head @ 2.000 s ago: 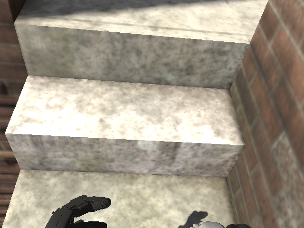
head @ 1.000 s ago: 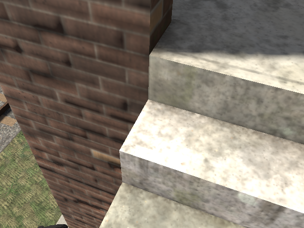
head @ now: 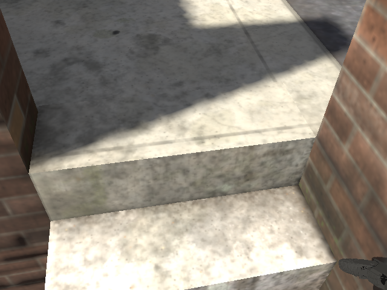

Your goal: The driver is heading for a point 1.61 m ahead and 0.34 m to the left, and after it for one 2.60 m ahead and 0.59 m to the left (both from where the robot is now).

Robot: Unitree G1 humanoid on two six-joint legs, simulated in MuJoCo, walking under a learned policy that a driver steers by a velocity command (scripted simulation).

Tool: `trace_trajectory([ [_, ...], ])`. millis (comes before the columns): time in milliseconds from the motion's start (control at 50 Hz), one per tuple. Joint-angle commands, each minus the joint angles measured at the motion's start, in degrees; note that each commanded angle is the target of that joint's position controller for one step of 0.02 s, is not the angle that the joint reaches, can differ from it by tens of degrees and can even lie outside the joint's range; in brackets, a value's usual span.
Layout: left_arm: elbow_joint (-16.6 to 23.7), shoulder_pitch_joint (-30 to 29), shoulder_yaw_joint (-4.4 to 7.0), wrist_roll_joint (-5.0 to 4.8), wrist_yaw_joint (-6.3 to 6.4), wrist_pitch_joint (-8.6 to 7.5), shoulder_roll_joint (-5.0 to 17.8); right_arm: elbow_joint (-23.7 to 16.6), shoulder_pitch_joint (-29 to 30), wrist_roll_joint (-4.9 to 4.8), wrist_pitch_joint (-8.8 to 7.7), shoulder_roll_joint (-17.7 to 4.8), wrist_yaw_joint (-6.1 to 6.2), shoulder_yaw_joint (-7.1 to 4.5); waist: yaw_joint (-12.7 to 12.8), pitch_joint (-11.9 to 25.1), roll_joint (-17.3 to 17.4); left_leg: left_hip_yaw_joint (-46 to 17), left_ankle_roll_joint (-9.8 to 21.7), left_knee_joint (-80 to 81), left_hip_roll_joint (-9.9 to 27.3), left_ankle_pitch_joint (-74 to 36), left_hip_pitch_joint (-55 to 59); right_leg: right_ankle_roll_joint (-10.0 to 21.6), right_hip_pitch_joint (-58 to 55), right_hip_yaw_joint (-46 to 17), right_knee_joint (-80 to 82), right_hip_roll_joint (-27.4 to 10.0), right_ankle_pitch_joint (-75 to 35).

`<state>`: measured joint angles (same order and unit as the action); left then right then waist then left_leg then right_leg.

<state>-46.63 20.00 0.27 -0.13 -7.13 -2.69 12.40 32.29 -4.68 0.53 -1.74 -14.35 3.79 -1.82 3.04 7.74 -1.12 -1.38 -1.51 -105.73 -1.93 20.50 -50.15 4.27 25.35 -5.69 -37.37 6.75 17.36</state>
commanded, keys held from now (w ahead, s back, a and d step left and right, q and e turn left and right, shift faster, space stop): shift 1.00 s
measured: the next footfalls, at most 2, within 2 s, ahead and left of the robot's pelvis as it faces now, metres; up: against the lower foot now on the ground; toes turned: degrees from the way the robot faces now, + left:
left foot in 0.20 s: +0.00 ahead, +0.11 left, +0.00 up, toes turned -1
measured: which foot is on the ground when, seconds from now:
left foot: up 0.00-0.18, down 0.20-1.00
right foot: down 0.00-1.00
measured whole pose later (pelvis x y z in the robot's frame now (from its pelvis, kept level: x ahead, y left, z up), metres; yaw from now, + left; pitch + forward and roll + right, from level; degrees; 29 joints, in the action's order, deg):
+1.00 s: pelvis +0.00 +0.03 +0.02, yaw -4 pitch +1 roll +0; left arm -47.9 23.4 -1.3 0.4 10.0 4.5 9.5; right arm 59.8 -14.3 1.0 -4.0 -7.9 1.2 -0.5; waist -1.6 -2.4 0.7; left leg 3.0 2.8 -20.7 -2.5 14.3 -7.9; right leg 0.1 14.0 -8.4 -22.2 3.3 9.3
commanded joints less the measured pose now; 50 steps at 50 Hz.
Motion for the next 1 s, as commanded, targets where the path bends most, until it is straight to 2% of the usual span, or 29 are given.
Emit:
trace_trajectory([
  [20, 9.1, -15.4, 0.27, -1.02, 1.16, -1.93, 5.5, -2.8, 1.4, 0.60, 0.63, -6.8, -0.12, -2.25, -4.9, 2.3, -0.9, -3.5, -2.1, -0.1, 1.9, -5.6, 1.0, 14.8, 3.9, -21.6, 12.2, -17.0, -10.9],
  [80, 11.0, -18.0, 0.58, -1.42, 1.70, -2.16, 7.0, -2.8, 0.1, 1.79, 1.44, -4.2, -1.14, -1.79, -5.7, 3.2, -1.6, 1.6, -3.3, 24.2, 3.1, -4.0, 10.6, 12.0, 2.5, -16.3, 11.3, -13.7, -21.5],
  [100, 15.7, -16.1, 2.47, -3.41, 11.08, 3.52, 7.6, -2.9, 6.1, -4.37, 2.27, 7.1, -3.31, 3.51, -3.9, -8.3, 4.4, -0.6, 0.4, 58.4, 6.8, -5.7, 13.9, 3.4, -3.4, -19.7, 13.6, -15.0, -24.0],
  [120, 16.8, -7.0, 2.38, -1.97, 14.63, 5.99, 8.2, -0.4, 6.0, -6.14, 3.08, 8.4, -4.92, 3.29, -1.0, -5.5, 0.9, 1.6, 0.0, 67.4, 2.4, 2.9, 18.2, 2.9, -9.8, -20.8, 17.7, -16.7, -34.8],
  [140, 15.5, -3.1, 3.01, -2.74, 15.18, 7.37, 9.6, 2.4, 0.9, -5.96, 3.16, 6.1, -6.35, 1.76, -1.7, -4.2, -4.7, 0.7, 0.4, 74.3, 3.9, 1.2, 23.1, 2.3, -14.4, -21.5, 16.3, -18.1, -36.2],
  [160, 15.9, -6.7, 1.62, -3.19, 14.70, 7.70, 7.6, 3.0, -1.6, -4.29, 2.20, 6.3, -6.71, 1.65, -5.3, -3.4, -0.4, 3.0, -0.2, 85.0, 1.7, -5.4, 26.1, 1.8, -23.7, -16.0, 13.6, -14.7, -48.6],
  [180, 16.4, -5.0, 1.56, -3.04, 14.83, 7.75, 7.0, 4.5, 1.6, -3.15, 0.95, 4.6, -6.58, 1.02, -2.0, -2.9, -6.7, 3.6, -0.1, 94.1, 2.8, -6.8, 25.3, 2.9, -33.3, -13.7, 8.7, -12.8, -58.4],
  [200, 16.5, -4.2, 1.64, -3.19, 14.80, 7.52, 6.0, 6.2, -1.0, -3.12, 0.18, 0.8, -5.85, -0.22, -0.4, 0.2, -8.2, 3.4, -0.2, 100.3, 5.2, -10.9, 30.3, 3.6, -35.7, -14.0, 5.5, -13.5, -59.7],
  [220, 17.1, -2.3, 1.77, -1.76, 14.91, 7.95, 5.3, 6.6, -1.7, -2.65, -0.18, -0.7, -5.73, -0.27, 1.6, 5.5, -2.5, 0.7, -0.3, 96.2, 8.6, -32.6, 44.1, 2.7, -26.6, -13.1, 2.4, -12.5, -40.3],
  [240, 17.5, -0.3, 1.16, -0.28, 15.62, 8.56, 1.8, 5.9, 4.1, -0.22, -1.15, 3.4, -5.16, 1.83, 4.2, 8.2, 9.1, -2.7, 2.1, 78.6, 13.0, -75.9, 56.5, 0.3, -12.6, -9.2, 6.0, -10.4, -20.5],
  [260, 15.7, 0.3, 1.07, -0.62, 15.66, 8.82, 1.9, 5.5, 3.3, -0.20, -1.57, 7.6, -4.65, 2.69, 1.1, 9.1, 8.9, 0.0, 3.4, 74.9, 14.3, -81.1, 59.3, -0.3, -7.7, -7.3, 6.9, -9.1, -13.3],
  [280, 16.0, -2.3, 0.85, -0.43, 15.31, 9.02, 2.6, 5.3, 2.3, -0.59, -1.75, 8.8, -4.59, 2.92, -1.5, 8.3, 7.6, -0.7, 3.8, 74.2, 13.9, -71.7, 56.3, -1.3, -8.7, -7.5, 8.3, -9.0, -16.7],
  [320, 17.6, -7.2, 0.32, 2.26, 15.57, 8.97, 3.0, 6.2, 0.3, -0.66, -1.25, 9.1, -4.66, 2.69, -5.1, 4.0, 3.1, -1.2, 2.0, 76.6, 10.9, -44.9, 48.7, -1.8, -10.8, -7.9, 9.2, -9.9, -25.9],
  [400, 16.9, -6.4, 0.47, 1.52, 15.04, 7.73, 3.0, 9.1, -3.9, 1.90, -1.57, 6.9, -3.92, 2.16, -4.6, -1.9, -0.1, -2.2, 0.6, 80.6, 9.9, -32.8, 48.0, 0.3, -6.6, -10.2, 11.8, -11.5, -22.5],
  [420, 12.3, -4.7, -1.68, -0.27, 6.62, 6.47, -4.8, 5.5, 1.5, 0.77, -0.42, 8.1, -11.83, 3.92, 1.8, 4.4, -7.6, -7.9, 7.5, 82.6, 9.5, -19.5, 45.5, -5.1, -4.5, -4.6, 11.6, -4.3, -2.6],
  [440, 9.7, -2.4, -2.09, 0.45, 2.61, 6.20, -3.8, 4.1, 7.1, 0.88, 0.31, 8.7, -14.69, 3.25, 1.3, -3.9, -0.7, -6.7, 7.7, 84.6, 9.0, 0.2, 39.7, -6.1, -3.5, -6.2, 14.5, -6.2, -1.7],
  [460, 8.3, -4.4, -1.26, 0.18, 1.74, 6.49, -0.9, 2.5, 5.2, 1.39, 1.04, 8.7, -14.89, 2.76, -2.4, -5.4, 2.3, -5.5, 7.6, 87.4, 8.4, 8.5, 39.9, -5.8, 1.0, -5.9, 14.9, -5.2, 0.5],
  [520, 7.3, -7.8, -1.01, 0.52, 2.55, 4.48, 0.6, 2.9, 0.4, 2.50, 1.54, 7.6, -13.97, 1.86, -4.2, -5.8, 4.1, -7.0, 6.3, 89.0, 9.5, 4.3, 43.7, -4.9, 3.3, -5.5, 15.0, -5.4, -5.3],
  [600, 4.5, -6.4, -1.35, 1.26, 2.14, 2.72, -0.6, 3.3, -1.8, 2.06, 0.92, 7.7, -12.24, 1.27, -4.1, -4.2, 4.5, -3.0, 6.5, 84.8, 7.4, -11.0, 47.5, -3.0, 3.5, -5.7, 17.1, -5.6, -8.4],
  [620, 4.4, -1.5, 1.87, 3.01, 10.02, 1.11, 3.1, 10.1, -11.1, -0.18, -1.75, 3.1, -4.18, -0.64, -4.5, -7.8, 6.6, -2.6, 7.5, 85.6, 8.0, -18.6, 46.8, 0.4, -1.8, -6.9, 14.6, -10.8, -14.0],
  [640, 2.3, 1.9, 1.67, 3.19, 12.55, 0.98, 2.6, 12.8, -12.6, 0.06, -2.12, 3.4, -1.37, -0.38, -3.4, -7.7, 4.8, -2.6, 7.9, 85.5, 7.9, -19.0, 47.8, 0.6, -1.9, -6.9, 14.0, -10.5, -12.8],
  [720, 1.7, 2.2, 1.80, 2.52, 13.93, 2.64, 2.2, 14.5, -8.8, -0.29, -1.95, 5.4, -1.44, -0.21, -3.3, -8.8, 2.2, -2.8, 7.2, 87.8, 6.5, -10.1, 45.4, 1.1, -3.4, -7.6, 14.4, -9.9, -7.6],
  [800, 0.3, 4.5, 1.16, 2.59, 14.05, 3.34, 1.2, 17.6, -10.5, -0.16, -1.76, 3.8, -2.00, -0.63, -2.8, -9.8, 0.0, -3.1, 7.4, 89.0, 6.5, -13.1, 45.0, 1.7, -5.5, -7.3, 14.7, -10.0, -8.7],
  [820, 1.9, 3.2, -0.43, 0.41, 16.09, 6.00, -0.2, 18.2, -4.3, 1.88, -2.62, 8.4, -2.93, 1.48, -3.1, -12.1, 2.2, -1.3, 2.9, 87.7, 8.8, -16.0, 43.0, 1.0, -4.7, -10.1, 18.3, -11.4, -8.1],
  [880, 2.2, 4.4, 0.00, 0.93, 17.98, 7.65, 3.2, 23.0, -9.7, -0.04, -3.46, 5.2, -3.78, 1.48, -4.1, -9.8, 1.8, -2.2, 1.5, 88.2, 8.5, -18.0, 43.2, 0.8, -9.4, -10.1, 18.0, -11.5, -11.6],
  [900, 1.3, 6.2, -0.75, 0.53, 17.30, 6.86, 0.0, 23.1, -8.0, 0.65, -3.07, 3.1, -3.95, 1.06, -4.1, -10.4, 1.4, -2.2, 1.8, 86.7, 8.1, -17.3, 43.9, 0.6, -7.7, -9.2, 17.8, -12.1, -13.6],
  [920, 0.9, 7.1, -0.29, 0.31, 17.44, 6.89, 2.9, 24.6, -10.9, 0.39, -2.92, 3.7, -2.97, 1.14, -4.4, -8.2, -0.9, -2.5, 1.8, 87.2, 8.6, -15.8, 45.2, 0.9, -9.4, -9.4, 18.6, -11.7, -12.6],
  [980, 0.5, 8.3, -0.59, 0.51, 17.54, 7.05, 2.2, 26.9, -11.9, 0.46, -2.80, 3.9, -2.34, 1.38, -4.5, -8.8, 0.8, -2.6, 1.6, 87.8, 8.4, -15.5, 44.8, 0.6, -10.6, -9.5, 19.0, -11.6, -13.3],
  [1000, 0.1, 9.3, -1.15, 0.56, 17.15, 6.49, -0.1, 26.9, -10.8, 0.60, -2.67, 3.2, -2.84, 1.26, -4.4, -8.6, 1.8, -2.5, 1.8, 87.0, 8.2, -18.1, 45.1, 0.2, -10.0, -9.1, 18.2, -12.0, -15.7],
])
